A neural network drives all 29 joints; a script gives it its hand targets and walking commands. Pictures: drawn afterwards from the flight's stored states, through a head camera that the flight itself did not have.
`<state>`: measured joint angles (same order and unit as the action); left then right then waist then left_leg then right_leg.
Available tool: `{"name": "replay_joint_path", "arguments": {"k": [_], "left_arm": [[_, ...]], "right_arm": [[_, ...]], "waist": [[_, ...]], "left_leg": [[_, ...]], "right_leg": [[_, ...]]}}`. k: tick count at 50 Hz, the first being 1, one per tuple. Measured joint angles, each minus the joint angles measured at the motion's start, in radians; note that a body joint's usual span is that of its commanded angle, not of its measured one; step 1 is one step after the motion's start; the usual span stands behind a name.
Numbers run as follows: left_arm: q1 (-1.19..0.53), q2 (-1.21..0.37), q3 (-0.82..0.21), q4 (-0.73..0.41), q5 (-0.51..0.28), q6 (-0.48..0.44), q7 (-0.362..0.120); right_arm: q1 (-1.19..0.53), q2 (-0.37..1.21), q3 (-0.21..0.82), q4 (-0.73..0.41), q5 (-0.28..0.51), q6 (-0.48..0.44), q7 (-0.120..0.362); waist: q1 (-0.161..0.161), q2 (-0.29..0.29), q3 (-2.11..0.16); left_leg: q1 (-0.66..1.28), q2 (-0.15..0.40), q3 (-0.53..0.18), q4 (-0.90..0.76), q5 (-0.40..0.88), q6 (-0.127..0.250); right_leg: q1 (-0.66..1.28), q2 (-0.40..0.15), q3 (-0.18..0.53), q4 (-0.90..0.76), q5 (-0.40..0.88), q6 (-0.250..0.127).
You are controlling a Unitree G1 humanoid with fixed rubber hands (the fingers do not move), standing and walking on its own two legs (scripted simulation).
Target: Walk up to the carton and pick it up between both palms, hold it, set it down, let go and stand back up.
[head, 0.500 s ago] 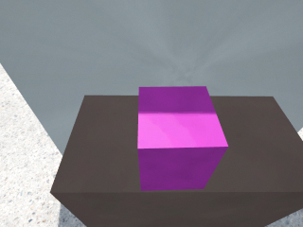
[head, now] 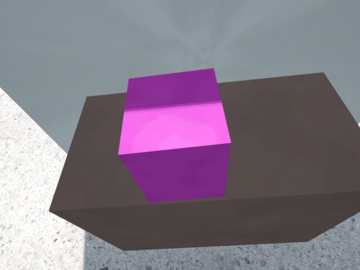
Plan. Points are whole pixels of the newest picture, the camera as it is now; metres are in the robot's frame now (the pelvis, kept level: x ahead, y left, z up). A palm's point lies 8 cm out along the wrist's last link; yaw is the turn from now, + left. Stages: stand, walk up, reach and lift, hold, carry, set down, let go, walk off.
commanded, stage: walk up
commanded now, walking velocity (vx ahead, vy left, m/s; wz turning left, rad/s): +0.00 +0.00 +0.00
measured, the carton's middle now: (179, 140) +0.42 +0.01 +0.02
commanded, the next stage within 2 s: none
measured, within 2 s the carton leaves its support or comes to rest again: neither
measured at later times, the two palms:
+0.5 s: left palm out of the picture -0.02 +0.19 -0.13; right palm out of the picture +0.00 -0.23 -0.12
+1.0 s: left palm out of the picture -0.07 +0.25 -0.13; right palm out of the picture -0.03 -0.22 -0.14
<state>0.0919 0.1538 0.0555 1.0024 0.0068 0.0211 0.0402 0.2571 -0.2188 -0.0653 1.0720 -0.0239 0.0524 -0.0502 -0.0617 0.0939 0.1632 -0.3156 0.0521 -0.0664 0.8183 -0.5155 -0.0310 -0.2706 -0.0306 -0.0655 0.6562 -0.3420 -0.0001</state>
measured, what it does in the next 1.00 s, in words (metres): steps on the spot: left foot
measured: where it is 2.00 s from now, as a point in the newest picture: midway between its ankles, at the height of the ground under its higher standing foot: outside the picture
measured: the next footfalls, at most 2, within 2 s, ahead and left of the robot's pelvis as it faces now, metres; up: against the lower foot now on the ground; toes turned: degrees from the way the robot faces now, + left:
left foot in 0.26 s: -0.01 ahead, +0.08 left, +0.00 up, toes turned +0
left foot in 1.10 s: -0.04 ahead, +0.18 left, +0.00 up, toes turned +1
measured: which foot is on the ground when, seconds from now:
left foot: up 0.00-0.24, down 0.26-0.82, up 0.84-1.00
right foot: down 0.00-1.00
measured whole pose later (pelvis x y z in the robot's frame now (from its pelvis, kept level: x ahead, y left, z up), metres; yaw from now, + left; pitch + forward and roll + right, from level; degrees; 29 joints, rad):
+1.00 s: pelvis -0.05 +0.02 +0.01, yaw +0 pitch -2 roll +1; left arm 0.25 0.14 0.06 1.09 0.03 0.03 0.09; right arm 0.19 -0.20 -0.07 1.08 -0.02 0.07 -0.02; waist 0.03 0.02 0.14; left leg -0.42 0.00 0.00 1.11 -0.52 -0.03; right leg -0.33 -0.09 -0.06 0.58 -0.21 0.03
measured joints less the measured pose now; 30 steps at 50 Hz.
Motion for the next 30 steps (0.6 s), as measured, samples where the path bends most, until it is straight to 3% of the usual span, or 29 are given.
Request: {"name": "replay_joint_path", "arguments": {"k": [3, 6, 11, 13, 14, 17, 21, 30], "left_arm": [[0.049, -0.038, -0.021, 0.011, 0.021, 0.000, -0.011], [0.066, -0.062, -0.026, 0.026, 0.011, -0.010, 0.008], [0.073, -0.049, -0.037, 0.041, 0.019, -0.037, 0.001], [0.076, -0.045, -0.037, 0.049, 0.019, -0.035, 0.002], [0.076, -0.036, -0.033, 0.058, 0.015, -0.032, 0.006], [0.103, -0.003, -0.024, 0.085, -0.004, -0.016, 0.001], [0.145, -0.010, -0.029, 0.119, -0.002, -0.015, -0.010], [0.209, -0.047, -0.048, 0.190, 0.006, -0.020, -0.013]], "right_arm": [[-0.030, -0.010, -0.004, -0.010, 0.004, 0.006, 0.016], [-0.051, -0.002, 0.000, -0.012, 0.000, -0.013, 0.024], [-0.077, 0.035, 0.019, 0.007, 0.020, -0.014, 0.010], [-0.085, 0.048, 0.026, 0.018, 0.027, -0.018, 0.004], [-0.093, 0.062, 0.029, 0.031, 0.027, -0.023, 0.002], [-0.072, 0.104, 0.046, 0.054, 0.017, -0.039, 0.006], [-0.040, 0.108, 0.052, 0.088, 0.008, -0.045, 0.006], [0.003, 0.112, 0.062, 0.116, 0.017, -0.060, 0.011]], "waist": [[0.019, -0.014, -0.048], [0.019, -0.011, -0.071], [0.043, -0.029, -0.084], [0.053, -0.038, -0.081], [0.061, -0.063, -0.071], [0.084, -0.135, -0.083], [0.101, -0.131, -0.102], [0.083, -0.094, -0.104]], "left_leg": [[-0.009, -0.046, 0.013, 0.120, -0.016, 0.038], [0.005, -0.045, 0.024, 0.129, 0.024, 0.047], [0.107, -0.039, 0.044, -0.101, 0.017, 0.042], [0.163, -0.039, 0.053, -0.250, 0.091, 0.046], [0.189, -0.047, 0.059, -0.305, 0.174, 0.048], [0.241, -0.069, 0.081, -0.384, 0.213, 0.048], [0.273, -0.067, 0.083, -0.436, 0.227, 0.050], [0.287, -0.074, 0.089, -0.464, 0.245, 0.062]], "right_leg": [[0.027, -0.008, 0.017, -0.078, 0.067, -0.012], [0.061, 0.010, -0.005, -0.148, 0.074, -0.023], [0.067, 0.046, -0.036, -0.175, 0.088, -0.042], [0.060, 0.061, -0.048, -0.164, 0.086, -0.046], [0.062, 0.057, -0.042, -0.154, 0.083, -0.047], [0.084, 0.039, -0.017, -0.178, 0.094, -0.039], [0.122, 0.044, -0.015, -0.246, 0.131, -0.042], [0.137, 0.038, -0.007, -0.279, 0.153, -0.029]]}}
